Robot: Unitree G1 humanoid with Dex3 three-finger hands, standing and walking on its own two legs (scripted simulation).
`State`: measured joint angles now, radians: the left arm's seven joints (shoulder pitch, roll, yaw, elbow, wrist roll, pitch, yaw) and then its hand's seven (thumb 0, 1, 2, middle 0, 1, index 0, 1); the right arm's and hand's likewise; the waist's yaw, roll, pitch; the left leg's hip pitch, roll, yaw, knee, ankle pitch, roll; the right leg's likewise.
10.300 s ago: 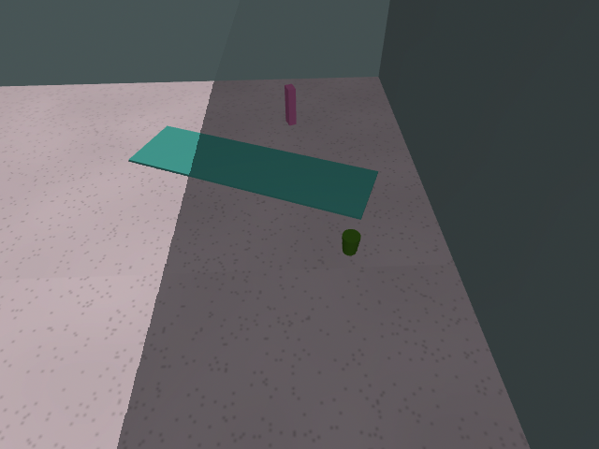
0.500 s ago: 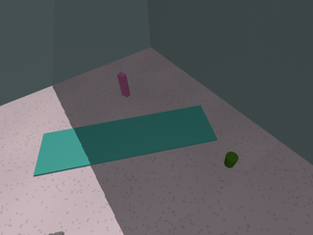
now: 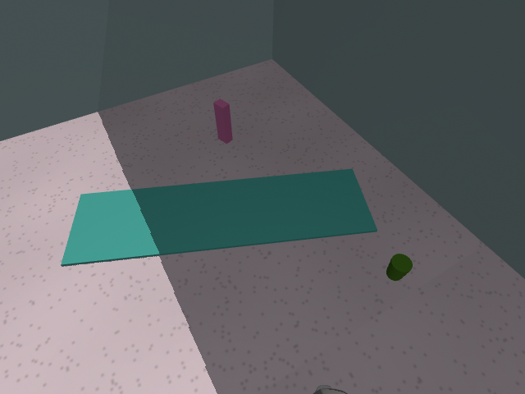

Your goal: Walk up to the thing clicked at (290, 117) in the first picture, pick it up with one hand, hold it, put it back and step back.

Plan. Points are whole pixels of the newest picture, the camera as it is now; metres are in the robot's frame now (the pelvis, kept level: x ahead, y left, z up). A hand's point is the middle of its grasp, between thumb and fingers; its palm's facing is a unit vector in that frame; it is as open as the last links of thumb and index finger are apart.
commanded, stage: walk up
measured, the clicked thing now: (223, 122) +1.48 +0.24 -0.63
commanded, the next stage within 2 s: stand in 0.62 s
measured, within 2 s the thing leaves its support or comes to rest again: neither
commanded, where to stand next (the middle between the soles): +0.08 +0.02 m, yaw -2 degrees
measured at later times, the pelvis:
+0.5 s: pelvis +0.00 +0.01 +0.02, yaw -2 degrees
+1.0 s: pelvis +0.00 -0.02 +0.04, yaw -2 degrees
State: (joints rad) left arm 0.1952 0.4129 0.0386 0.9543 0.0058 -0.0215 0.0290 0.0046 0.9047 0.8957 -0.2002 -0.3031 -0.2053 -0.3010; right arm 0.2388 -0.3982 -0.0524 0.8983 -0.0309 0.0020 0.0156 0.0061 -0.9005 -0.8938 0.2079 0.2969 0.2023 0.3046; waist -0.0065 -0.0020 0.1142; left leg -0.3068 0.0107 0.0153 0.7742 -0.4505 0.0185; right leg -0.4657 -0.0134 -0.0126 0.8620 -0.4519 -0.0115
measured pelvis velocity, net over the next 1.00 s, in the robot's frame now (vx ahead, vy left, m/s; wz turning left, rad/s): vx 0.00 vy -0.02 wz -0.03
